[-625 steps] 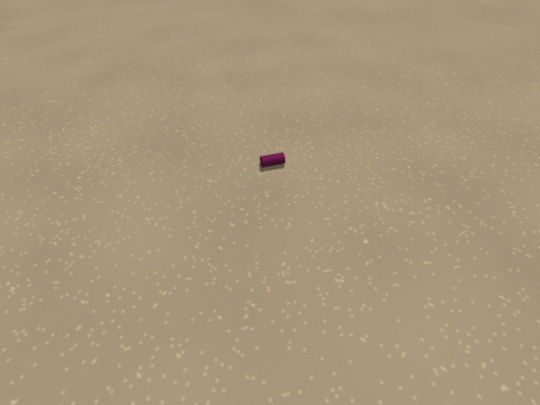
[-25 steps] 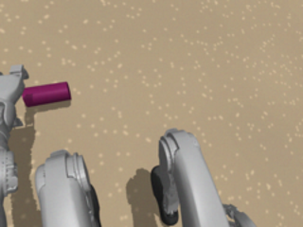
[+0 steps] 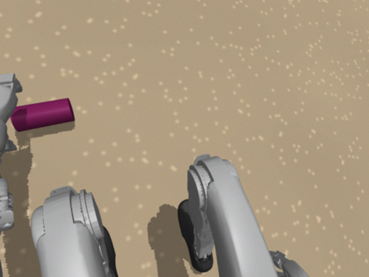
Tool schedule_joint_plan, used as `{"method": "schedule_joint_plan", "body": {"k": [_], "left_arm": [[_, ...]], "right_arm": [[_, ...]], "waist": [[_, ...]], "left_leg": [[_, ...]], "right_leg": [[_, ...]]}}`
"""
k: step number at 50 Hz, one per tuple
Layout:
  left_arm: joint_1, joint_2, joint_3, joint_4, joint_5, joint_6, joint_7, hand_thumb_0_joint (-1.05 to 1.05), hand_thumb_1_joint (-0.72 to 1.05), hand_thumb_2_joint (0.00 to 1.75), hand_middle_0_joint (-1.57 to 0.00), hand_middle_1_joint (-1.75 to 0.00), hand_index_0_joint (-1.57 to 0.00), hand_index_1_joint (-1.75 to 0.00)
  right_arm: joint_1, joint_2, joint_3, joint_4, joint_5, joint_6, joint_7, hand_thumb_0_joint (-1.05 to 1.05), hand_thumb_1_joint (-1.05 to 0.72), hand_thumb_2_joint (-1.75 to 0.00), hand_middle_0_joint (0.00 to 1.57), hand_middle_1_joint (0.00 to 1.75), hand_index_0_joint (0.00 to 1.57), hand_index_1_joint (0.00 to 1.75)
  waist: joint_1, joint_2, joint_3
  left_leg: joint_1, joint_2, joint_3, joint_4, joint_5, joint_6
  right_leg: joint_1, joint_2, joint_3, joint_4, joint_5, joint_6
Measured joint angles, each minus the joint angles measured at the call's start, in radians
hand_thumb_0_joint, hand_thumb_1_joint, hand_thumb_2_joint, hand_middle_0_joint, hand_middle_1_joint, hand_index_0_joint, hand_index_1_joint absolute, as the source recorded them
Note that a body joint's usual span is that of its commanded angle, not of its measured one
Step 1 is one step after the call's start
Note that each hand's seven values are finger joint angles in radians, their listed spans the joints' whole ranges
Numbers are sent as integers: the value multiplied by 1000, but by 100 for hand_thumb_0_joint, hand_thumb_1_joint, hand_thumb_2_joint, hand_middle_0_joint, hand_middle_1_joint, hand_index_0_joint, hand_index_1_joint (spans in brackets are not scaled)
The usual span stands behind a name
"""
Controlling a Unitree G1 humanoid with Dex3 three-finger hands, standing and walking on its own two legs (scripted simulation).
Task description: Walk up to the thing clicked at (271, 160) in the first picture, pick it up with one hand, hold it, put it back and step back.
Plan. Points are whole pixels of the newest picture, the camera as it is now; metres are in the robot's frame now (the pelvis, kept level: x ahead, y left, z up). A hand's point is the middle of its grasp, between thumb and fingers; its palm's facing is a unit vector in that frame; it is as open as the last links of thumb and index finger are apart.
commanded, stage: rise first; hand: left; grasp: from above
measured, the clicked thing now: (44, 114) +0.52 +0.26 -0.29
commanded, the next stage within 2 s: approach in 0.68 s
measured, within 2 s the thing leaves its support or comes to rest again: neither
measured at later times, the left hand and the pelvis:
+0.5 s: hand (3, 119) +0.47 +0.30 -0.17, palm faces -0.46 -0.06 -0.89, open 13.9 cm; pelvis +0.00 +0.00 +0.00, yaw -1 degrees
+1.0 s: hand (12, 113) +0.49 +0.29 -0.17, palm faces -0.44 -0.04 -0.89, open 13.9 cm; pelvis +0.00 +0.00 +0.00, yaw +0 degrees
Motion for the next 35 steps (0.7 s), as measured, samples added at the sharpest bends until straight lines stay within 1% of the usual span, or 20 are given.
{"method": "schedule_joint_plan", "body": {"k": [11,16,26,31,35], "left_arm": [[-10,11,3,3,-1,7,1,0,-50,97,-9,-104,-11,-104],[-10,12,2,2,-4,9,-7,0,-50,98,-10,-104,-12,-103],[-8,10,-10,3,-5,8,-13,0,-51,98,-11,-102,-12,-102],[1,9,-8,-13,-3,8,-14,0,-51,98,-12,-101,-12,-101],[-5,7,-19,-3,-6,11,-16,0,-50,97,-12,-100,-13,-100]], "right_arm": [[3,4,15,-5,-3,4,2,1,-91,-90,20,30,20,30],[3,4,19,-11,-4,3,3,1,-91,-90,20,30,20,30],[7,4,23,-16,1,6,4,1,-91,-90,20,30,20,30],[8,3,22,-18,2,5,2,1,-91,-90,20,30,20,30],[8,4,23,-19,4,4,2,1,-91,-90,20,30,20,30]], "waist": [[-7,0,4],[-9,1,6],[-9,1,-4],[-7,1,-5],[-7,0,-7]], "left_leg": [[-2,0,-7,5,-4,-2],[-1,0,-8,7,-3,0],[-1,-1,-7,2,1,2],[0,-3,-6,0,3,4],[0,-4,-4,-3,6,5]], "right_leg": [[-1,2,-5,1,-1,2],[2,3,-6,0,1,3],[4,3,-6,-6,4,4],[7,1,-6,-9,5,6],[8,0,-4,-11,5,5]]}}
